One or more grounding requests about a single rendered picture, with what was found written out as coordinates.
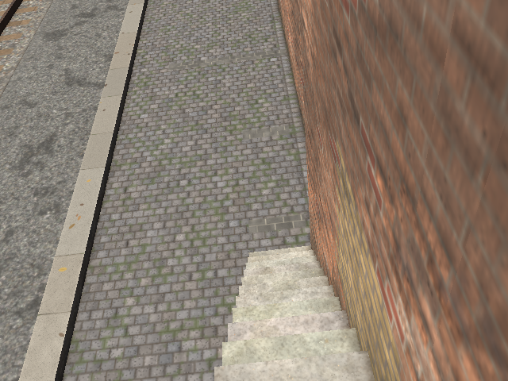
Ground stairs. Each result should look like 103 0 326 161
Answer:
214 245 375 381

